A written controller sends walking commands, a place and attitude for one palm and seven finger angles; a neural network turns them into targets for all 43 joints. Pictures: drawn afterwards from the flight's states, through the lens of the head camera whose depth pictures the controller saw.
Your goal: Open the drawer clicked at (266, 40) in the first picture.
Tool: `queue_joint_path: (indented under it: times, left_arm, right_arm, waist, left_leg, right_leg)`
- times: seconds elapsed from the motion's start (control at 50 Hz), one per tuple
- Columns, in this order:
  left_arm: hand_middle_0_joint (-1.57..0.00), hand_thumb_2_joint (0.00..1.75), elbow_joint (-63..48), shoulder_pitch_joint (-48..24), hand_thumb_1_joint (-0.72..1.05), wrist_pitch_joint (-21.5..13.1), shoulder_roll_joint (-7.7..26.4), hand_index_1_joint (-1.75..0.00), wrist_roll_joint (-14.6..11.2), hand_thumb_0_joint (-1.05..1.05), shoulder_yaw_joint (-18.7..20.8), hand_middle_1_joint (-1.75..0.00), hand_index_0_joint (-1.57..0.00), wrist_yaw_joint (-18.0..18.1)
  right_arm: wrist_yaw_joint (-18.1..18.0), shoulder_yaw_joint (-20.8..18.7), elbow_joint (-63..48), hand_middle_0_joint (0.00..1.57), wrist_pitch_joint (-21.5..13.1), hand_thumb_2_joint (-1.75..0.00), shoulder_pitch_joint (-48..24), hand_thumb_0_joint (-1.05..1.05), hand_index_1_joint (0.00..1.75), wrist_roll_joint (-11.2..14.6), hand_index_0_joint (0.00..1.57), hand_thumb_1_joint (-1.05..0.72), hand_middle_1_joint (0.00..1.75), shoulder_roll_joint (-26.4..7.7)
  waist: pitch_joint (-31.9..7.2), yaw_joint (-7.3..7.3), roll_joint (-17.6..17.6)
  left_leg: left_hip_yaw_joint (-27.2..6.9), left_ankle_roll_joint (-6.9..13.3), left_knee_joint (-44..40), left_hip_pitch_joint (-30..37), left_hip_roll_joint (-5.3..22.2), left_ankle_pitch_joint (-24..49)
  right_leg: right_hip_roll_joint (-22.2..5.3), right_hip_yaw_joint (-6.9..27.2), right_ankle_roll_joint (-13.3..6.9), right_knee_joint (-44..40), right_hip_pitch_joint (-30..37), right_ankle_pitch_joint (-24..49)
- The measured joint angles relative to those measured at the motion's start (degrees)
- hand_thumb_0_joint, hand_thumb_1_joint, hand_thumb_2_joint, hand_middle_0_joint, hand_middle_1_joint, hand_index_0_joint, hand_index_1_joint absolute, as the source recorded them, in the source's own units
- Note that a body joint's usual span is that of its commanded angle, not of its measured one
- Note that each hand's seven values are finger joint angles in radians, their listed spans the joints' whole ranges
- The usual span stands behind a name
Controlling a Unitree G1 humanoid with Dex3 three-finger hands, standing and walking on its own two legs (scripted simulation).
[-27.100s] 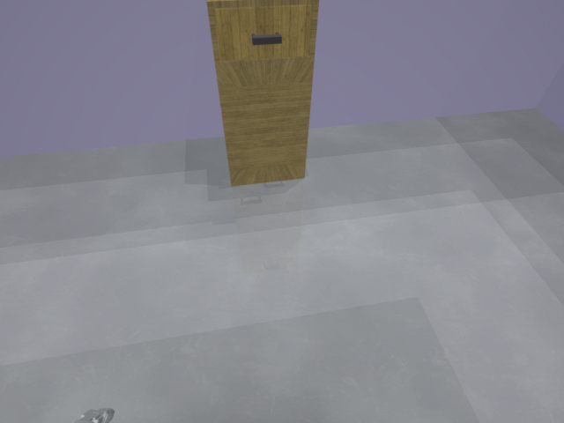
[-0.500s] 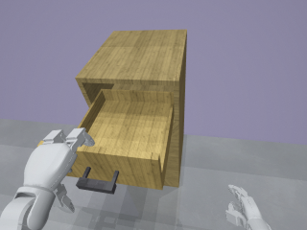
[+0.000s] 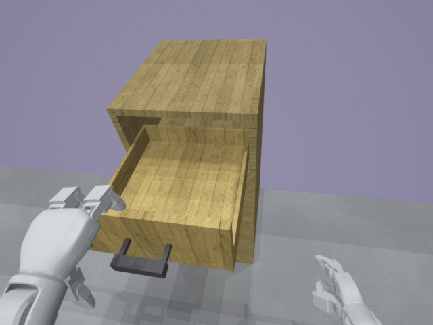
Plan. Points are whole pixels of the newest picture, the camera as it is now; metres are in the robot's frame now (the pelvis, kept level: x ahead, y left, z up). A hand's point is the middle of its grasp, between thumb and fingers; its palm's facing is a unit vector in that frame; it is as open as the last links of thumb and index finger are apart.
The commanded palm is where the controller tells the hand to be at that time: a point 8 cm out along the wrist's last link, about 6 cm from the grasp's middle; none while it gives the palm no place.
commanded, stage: draw the hand back to the body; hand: left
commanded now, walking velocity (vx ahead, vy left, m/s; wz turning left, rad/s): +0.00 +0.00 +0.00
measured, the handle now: (143, 255) +0.24 +0.20 -0.01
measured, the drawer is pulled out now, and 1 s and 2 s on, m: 0.30 0.30 0.30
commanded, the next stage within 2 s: step back with the hand held close in 1.02 s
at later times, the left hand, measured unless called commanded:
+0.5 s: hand (100, 217) +0.21 +0.20 +0.17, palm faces +0.32 -0.85 -0.41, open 11.5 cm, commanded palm +0.16 +0.25 +0.18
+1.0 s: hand (95, 226) +0.20 +0.21 +0.16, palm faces +0.39 -0.82 -0.41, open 7.6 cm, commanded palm +0.15 +0.25 +0.18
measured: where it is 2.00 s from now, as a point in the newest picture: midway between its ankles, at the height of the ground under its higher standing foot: outside the picture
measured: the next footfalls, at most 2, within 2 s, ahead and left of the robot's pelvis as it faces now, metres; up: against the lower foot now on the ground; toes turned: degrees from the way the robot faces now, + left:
none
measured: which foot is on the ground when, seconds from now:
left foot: down 0.00-1.00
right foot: down 0.00-1.00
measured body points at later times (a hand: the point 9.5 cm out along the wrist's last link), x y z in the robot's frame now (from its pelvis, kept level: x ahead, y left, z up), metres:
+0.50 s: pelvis +0.03 -0.01 +0.01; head +0.03 -0.04 +0.45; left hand +0.19 +0.25 +0.19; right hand +0.21 -0.24 -0.08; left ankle +0.02 +0.10 -0.74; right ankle -0.03 -0.11 -0.74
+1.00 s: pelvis +0.03 -0.03 +0.01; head +0.02 -0.06 +0.46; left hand +0.18 +0.25 +0.18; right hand +0.23 -0.24 -0.08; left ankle +0.02 +0.10 -0.74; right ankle -0.03 -0.11 -0.74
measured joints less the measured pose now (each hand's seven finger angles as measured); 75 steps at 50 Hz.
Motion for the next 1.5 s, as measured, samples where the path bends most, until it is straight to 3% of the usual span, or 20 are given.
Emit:
queue_joint_path:
  times: [0.04, 0.08, 0.1, 0.12, 0.14, 0.18, 0.24, 0.34, 0.48, 0.78, 0.94, 1.14, 1.3, 1.5]
  left_arm:
    - [-0.32, 0.30, -0.47, 0.94, -0.49, 0.03, 0.65, -1.20, -0.55, -0.01, 0.97, -1.20, -0.32, 0.12]
    - [-0.31, 0.30, -0.18, 1.58, -0.49, -2.24, -2.82, -1.20, -20.08, -0.01, 3.81, -1.20, -0.32, 0.72]
    - [-0.31, 0.30, 0.21, 2.02, -0.48, -3.51, -5.25, -1.19, -28.14, -0.01, 4.91, -1.20, -0.32, 1.23]
    - [-0.31, 0.31, 0.42, 2.46, -0.47, -4.54, -7.44, -1.19, -34.31, -0.01, 5.72, -1.19, -0.32, 1.78]
    - [-0.31, 0.31, 0.41, 2.66, -0.46, -5.28, -9.26, -1.18, -38.67, -0.01, 6.10, -1.18, -0.32, 2.34]
    - [-0.31, 0.33, 0.19, 2.64, -0.43, -6.76, -11.83, -1.16, -44.02, -0.01, 6.36, -1.16, -0.32, 3.49]
    - [-0.30, 0.36, -0.26, 2.05, -0.36, -8.23, -13.40, -1.12, -47.55, -0.01, 6.77, -1.12, -0.31, 4.54]
    - [-0.29, 0.42, 0.13, 1.79, -0.22, -9.49, -12.60, -1.02, -49.64, -0.01, 8.90, -1.03, -0.29, 4.58]
    - [-0.27, 0.52, 0.70, 4.15, 0.01, -9.45, -11.11, -0.87, -50.55, -0.01, 11.16, -0.88, -0.28, 3.68]
    - [-0.23, 0.74, 4.48, 3.67, 0.52, -8.30, -11.29, -0.54, -51.36, 0.00, 13.44, -0.54, -0.24, 3.71]
    - [-0.21, 0.85, 5.09, 2.96, 0.77, -7.84, -11.86, -0.38, -51.64, 0.01, 12.72, -0.38, -0.22, 3.50]
    - [-0.21, 0.89, 5.37, 3.02, 0.87, -8.03, -11.54, -0.31, -51.78, 0.01, 12.93, -0.32, -0.21, 3.34]
    - [-0.21, 0.90, 2.28, 4.83, 0.89, -12.02, -9.61, -0.30, -50.71, 0.01, 16.47, -0.31, -0.21, 2.58]
    - [-0.21, 0.90, -1.96, 9.29, 0.89, -11.83, -6.63, -0.30, -50.80, 0.01, 17.17, -0.31, -0.22, 3.21]
  right_arm:
    - [-0.08, 0.11, -0.19, 0.20, 0.09, -0.90, 0.03, 0.01, 0.30, 0.12, 0.20, -0.90, 0.29, -0.11]
    - [-0.96, -0.19, -0.16, 0.20, -2.54, -0.90, 0.04, 0.01, 0.30, 0.23, 0.20, -0.90, 0.29, 0.54]
    - [-1.69, -0.17, -0.12, 0.20, -4.39, -0.90, 0.37, 0.01, 0.30, 0.16, 0.20, -0.90, 0.29, 1.11]
    - [-2.44, -0.05, 0.07, 0.20, -6.16, -0.90, 0.85, 0.01, 0.30, 0.08, 0.20, -0.90, 0.29, 1.72]
    - [-3.14, 0.10, 0.23, 0.20, -7.81, -0.90, 1.61, 0.01, 0.30, -0.11, 0.20, -0.90, 0.29, 2.24]
    - [-4.18, 0.41, 0.90, 0.20, -10.65, -0.90, 3.32, 0.01, 0.30, -0.53, 0.20, -0.90, 0.29, 3.03]
    - [-4.70, 0.75, 2.53, 0.20, -13.24, -0.90, 5.19, 0.01, 0.30, -0.95, 0.20, -0.90, 0.29, 3.57]
    - [-4.42, 0.28, 4.85, 0.20, -14.35, -0.90, 6.05, 0.01, 0.30, -1.19, 0.20, -0.90, 0.29, 3.36]
    - [-4.01, -1.62, 5.77, 0.20, -13.52, -0.90, 5.50, 0.02, 0.30, -0.88, 0.20, -0.90, 0.29, 2.31]
    - [-4.87, -2.46, 5.28, 0.20, -11.43, -0.90, 3.40, 0.01, 0.30, -0.34, 0.20, -0.90, 0.29, 2.15]
    - [-4.93, -2.16, 4.90, 0.20, -11.23, -0.90, 3.06, 0.01, 0.30, -0.36, 0.20, -0.90, 0.29, 2.24]
    - [-4.89, -2.37, 5.11, 0.20, -10.87, -0.90, 3.61, 0.01, 0.30, -0.27, 0.20, -0.90, 0.29, 2.14]
    - [-4.22, -2.65, 2.35, 0.20, -7.91, -0.90, 3.45, 0.01, 0.30, -0.05, 0.20, -0.90, 0.29, 1.31]
    - [-4.94, -4.30, 0.75, 0.20, -6.04, -0.90, 3.14, 0.01, 0.30, 0.51, 0.20, -0.90, 0.29, 1.34]
  waist:
    - [-0.07, 0.01, -0.01]
    - [1.64, -1.01, -0.12]
    - [2.34, -1.51, -0.49]
    - [2.86, -1.93, -1.04]
    - [3.11, -2.16, -1.62]
    - [3.16, -2.39, -2.82]
    - [3.04, -2.63, -4.13]
    - [2.96, -3.41, -4.53]
    - [2.57, -4.06, -3.39]
    - [2.11, -2.88, -2.25]
    - [2.39, -2.67, -2.24]
    - [2.73, -3.03, -2.04]
    - [3.13, -5.19, -2.66]
    - [4.24, -6.69, -5.15]
  left_leg:
    - [-0.01, -0.03, 0.26, -0.09, 0.12, -0.24]
    - [-0.16, 0.04, 0.05, 1.38, -0.05, -0.37]
    - [-0.13, 0.04, -0.27, 2.19, -0.14, -0.38]
    - [-0.10, -0.02, -0.66, 2.98, -0.19, -0.37]
    - [-0.11, -0.10, -1.05, 3.65, -0.21, -0.36]
    - [-0.26, -0.28, -1.79, 4.79, -0.26, -0.35]
    - [-0.53, -0.58, -2.65, 6.12, -0.17, -0.42]
    - [-0.49, -0.91, -3.73, 7.21, 0.12, -0.47]
    - [-0.22, -1.16, -4.73, 7.32, 0.39, -0.37]
    - [-1.13, -1.92, -6.07, 8.03, 0.72, 0.36]
    - [-1.45, -2.23, -6.52, 8.43, 0.99, 0.83]
    - [-1.44, -2.34, -6.95, 8.68, 1.16, 1.34]
    - [-2.05, -1.87, -3.89, 2.04, 1.53, 1.51]
    - [-0.97, -0.36, -2.43, -2.19, 0.35, 2.75]
  right_leg:
    - [0.12, 0.00, -0.01, -0.05, 0.03, -0.06]
    - [-0.01, -0.15, -0.04, -0.24, 1.56, -0.22]
    - [-0.10, -0.12, -0.05, -0.34, 2.27, -0.34]
    - [-0.14, -0.08, -0.08, -0.55, 2.95, -0.44]
    - [-0.15, -0.09, -0.12, -0.85, 3.60, -0.50]
    - [-0.16, -0.23, -0.25, -1.55, 4.77, -0.58]
    - [-0.01, -0.46, -0.50, -2.77, 6.34, -0.55]
    - [0.31, -0.38, -0.79, -4.32, 7.56, -0.27]
    - [0.58, -0.07, -0.97, -5.43, 7.59, 0.02]
    - [1.04, -0.94, -1.74, -6.52, 8.44, 0.26]
    - [1.35, -1.24, -2.07, -7.04, 8.95, 0.66]
    - [1.53, -1.23, -2.20, -7.46, 9.16, 1.20]
    - [1.89, -1.87, -1.85, -6.09, 3.45, 2.12]
    - [0.45, -1.06, -0.27, -2.84, -1.74, 2.66]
